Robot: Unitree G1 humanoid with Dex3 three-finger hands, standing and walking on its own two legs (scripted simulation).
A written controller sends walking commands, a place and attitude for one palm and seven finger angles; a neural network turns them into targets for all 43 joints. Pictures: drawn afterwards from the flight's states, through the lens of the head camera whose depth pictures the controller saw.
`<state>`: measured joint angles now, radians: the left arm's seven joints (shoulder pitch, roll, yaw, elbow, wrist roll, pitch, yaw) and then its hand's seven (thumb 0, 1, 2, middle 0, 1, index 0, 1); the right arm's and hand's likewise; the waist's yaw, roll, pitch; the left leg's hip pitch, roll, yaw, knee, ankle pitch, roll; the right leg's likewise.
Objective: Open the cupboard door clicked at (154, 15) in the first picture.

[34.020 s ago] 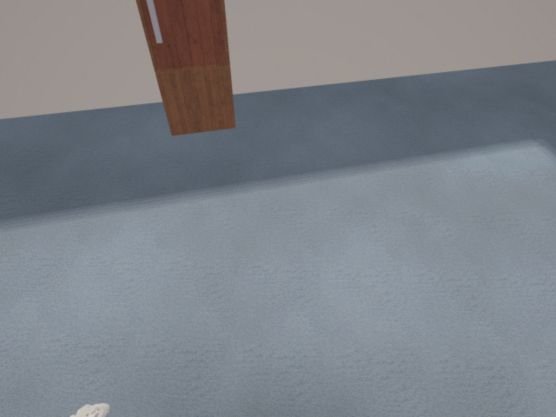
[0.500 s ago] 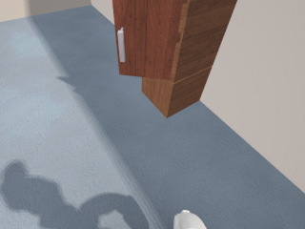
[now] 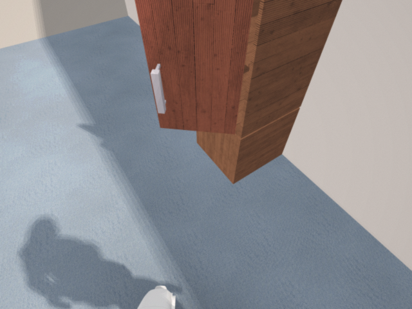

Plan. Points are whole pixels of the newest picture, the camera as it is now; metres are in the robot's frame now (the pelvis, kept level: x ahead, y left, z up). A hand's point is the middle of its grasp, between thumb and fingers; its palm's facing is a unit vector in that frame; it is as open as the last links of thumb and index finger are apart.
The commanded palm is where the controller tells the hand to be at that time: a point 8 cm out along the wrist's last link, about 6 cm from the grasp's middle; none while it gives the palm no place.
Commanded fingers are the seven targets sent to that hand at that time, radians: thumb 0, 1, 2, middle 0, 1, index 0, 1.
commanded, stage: take the last steps up to it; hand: left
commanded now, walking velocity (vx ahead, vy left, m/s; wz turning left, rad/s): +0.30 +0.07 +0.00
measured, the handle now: (160, 89) +0.85 +0.22 -0.11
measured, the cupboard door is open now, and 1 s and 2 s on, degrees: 49 49 49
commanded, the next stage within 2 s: come to a stop and stand still in 0.48 s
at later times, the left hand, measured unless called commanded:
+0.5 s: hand (113, 257) +0.25 +0.25 -0.17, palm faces -0.01 -0.98 -0.20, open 7.3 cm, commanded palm none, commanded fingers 0.00 0.90 0.90 -0.20 -0.30 -0.20 -0.30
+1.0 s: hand (123, 224) +0.35 +0.25 -0.20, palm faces +0.01 -0.98 -0.19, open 7.3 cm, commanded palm none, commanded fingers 0.00 0.90 0.90 -0.20 -0.30 -0.20 -0.30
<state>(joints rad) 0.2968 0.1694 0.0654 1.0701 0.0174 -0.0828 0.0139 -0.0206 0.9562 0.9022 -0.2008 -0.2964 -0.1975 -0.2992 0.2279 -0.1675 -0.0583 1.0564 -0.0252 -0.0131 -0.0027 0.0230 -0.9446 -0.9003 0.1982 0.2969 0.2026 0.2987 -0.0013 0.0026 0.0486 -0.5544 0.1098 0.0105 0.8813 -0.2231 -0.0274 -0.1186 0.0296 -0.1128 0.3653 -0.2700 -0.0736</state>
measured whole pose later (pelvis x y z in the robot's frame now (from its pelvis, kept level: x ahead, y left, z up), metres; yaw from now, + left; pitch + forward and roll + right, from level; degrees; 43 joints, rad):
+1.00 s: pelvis +0.26 +0.07 -0.02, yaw -2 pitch -1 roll -1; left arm 0.15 0.20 0.06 1.01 0.02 0.04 0.04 0.00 0.93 0.90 -0.20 -0.30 -0.20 -0.30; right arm 0.22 -0.15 -0.04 1.04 -0.02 0.03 -0.02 0.01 -0.91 -0.90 0.20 0.30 0.20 0.30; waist 0.00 -0.04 0.07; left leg -0.32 0.02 0.06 0.61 -0.26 0.02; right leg -0.31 -0.06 -0.08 0.70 -0.43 0.01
